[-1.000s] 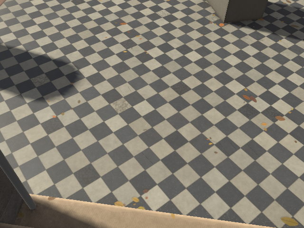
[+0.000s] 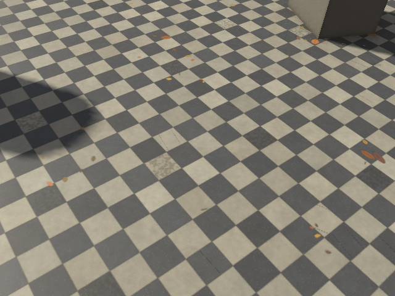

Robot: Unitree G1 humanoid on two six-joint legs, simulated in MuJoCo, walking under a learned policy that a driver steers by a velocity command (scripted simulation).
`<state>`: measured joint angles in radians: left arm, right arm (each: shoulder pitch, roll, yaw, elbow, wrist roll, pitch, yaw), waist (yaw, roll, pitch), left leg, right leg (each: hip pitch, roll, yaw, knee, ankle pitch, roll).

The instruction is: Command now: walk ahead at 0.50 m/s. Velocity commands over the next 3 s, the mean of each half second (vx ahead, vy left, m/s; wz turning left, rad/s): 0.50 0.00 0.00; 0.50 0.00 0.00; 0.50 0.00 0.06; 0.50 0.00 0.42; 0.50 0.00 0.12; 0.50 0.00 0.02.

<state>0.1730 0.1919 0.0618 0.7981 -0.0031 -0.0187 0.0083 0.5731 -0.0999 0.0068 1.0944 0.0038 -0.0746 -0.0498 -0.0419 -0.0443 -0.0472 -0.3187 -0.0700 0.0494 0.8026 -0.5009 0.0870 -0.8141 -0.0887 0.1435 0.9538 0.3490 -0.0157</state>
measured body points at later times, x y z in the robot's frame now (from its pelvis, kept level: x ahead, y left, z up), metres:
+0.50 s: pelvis +0.28 -0.04 -0.19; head +0.29 -0.04 +0.26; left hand +0.18 +0.17 -0.33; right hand +0.43 -0.27 -0.30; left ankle +0.43 +0.14 -0.81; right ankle +0.19 -0.13 -0.89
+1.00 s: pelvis +0.62 +0.05 -0.34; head +0.65 +0.06 +0.11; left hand +0.76 +0.29 -0.47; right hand +0.59 -0.19 -0.48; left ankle +0.58 +0.12 -1.08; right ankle +0.73 -0.13 -1.00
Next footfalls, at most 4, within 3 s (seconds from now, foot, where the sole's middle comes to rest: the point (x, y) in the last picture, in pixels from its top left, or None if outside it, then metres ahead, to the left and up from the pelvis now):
0.26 right None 0.23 -0.13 -0.93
0.74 left None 0.62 0.12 -1.11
1.24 right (200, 244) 0.95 -0.07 -1.11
1.82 left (145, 198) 1.22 0.20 -1.11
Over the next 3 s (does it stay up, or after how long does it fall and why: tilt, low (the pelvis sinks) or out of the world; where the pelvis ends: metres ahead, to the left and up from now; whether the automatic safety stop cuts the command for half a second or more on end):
stays up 1.67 0.29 -0.34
